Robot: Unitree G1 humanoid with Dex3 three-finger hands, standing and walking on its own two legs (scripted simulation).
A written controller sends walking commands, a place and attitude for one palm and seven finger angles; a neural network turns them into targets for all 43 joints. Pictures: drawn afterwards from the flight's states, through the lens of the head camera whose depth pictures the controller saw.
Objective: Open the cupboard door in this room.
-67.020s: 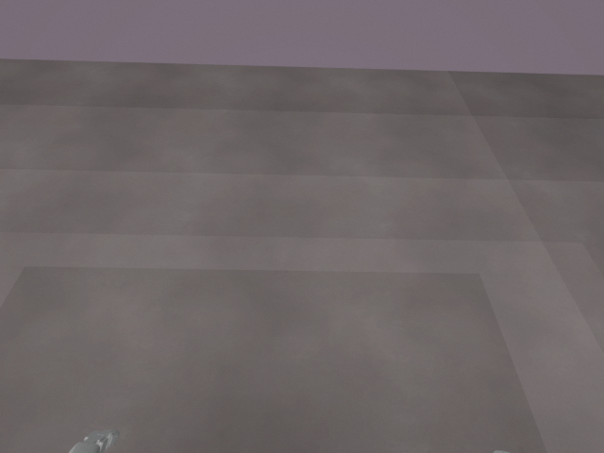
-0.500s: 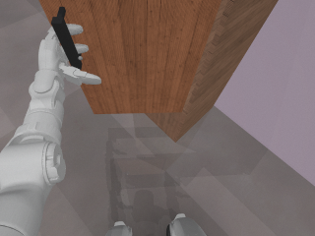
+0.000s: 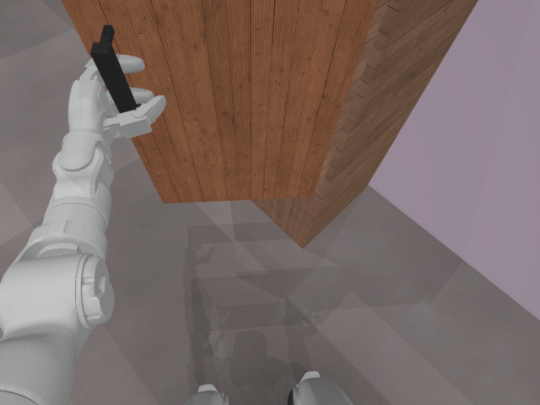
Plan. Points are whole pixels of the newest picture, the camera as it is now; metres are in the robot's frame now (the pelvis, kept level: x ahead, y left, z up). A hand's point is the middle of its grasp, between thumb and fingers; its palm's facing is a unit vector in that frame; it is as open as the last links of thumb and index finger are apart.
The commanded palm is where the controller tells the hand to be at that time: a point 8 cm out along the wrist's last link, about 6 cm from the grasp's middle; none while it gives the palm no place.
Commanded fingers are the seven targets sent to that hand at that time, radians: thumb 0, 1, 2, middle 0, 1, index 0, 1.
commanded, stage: close the thumb around the handle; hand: left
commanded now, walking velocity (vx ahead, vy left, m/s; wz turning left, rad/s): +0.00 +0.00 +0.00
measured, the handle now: (122, 81) +0.57 +0.17 +0.11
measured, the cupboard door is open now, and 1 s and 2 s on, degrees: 50 79 92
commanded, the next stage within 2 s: pull the door open along its arc in 0.22 s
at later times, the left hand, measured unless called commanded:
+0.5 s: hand (138, 121) +0.50 +0.15 +0.10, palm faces -0.04 -1.00 -0.01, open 5.6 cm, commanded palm +0.46 +0.20 +0.10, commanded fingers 0.00 0.90 0.90 -0.40 -1.35 -0.40 -1.35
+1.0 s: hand (182, 211) +0.35 +0.08 +0.10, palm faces +0.24 -0.97 +0.06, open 6.1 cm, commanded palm +0.30 +0.16 +0.10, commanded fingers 0.00 0.90 0.90 -0.40 -1.35 -0.40 -1.35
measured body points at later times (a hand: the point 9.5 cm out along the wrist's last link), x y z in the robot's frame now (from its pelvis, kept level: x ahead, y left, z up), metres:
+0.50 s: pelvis -0.01 +0.00 +0.00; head +0.10 +0.00 +0.44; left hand +0.49 +0.20 +0.10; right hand -0.01 -0.26 -0.12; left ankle -0.03 +0.11 -0.69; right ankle -0.01 -0.13 -0.69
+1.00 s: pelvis +0.00 -0.01 +0.02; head +0.03 -0.03 +0.47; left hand +0.33 +0.13 +0.10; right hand +0.15 -0.24 -0.08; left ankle -0.03 +0.11 -0.69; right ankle -0.01 -0.13 -0.69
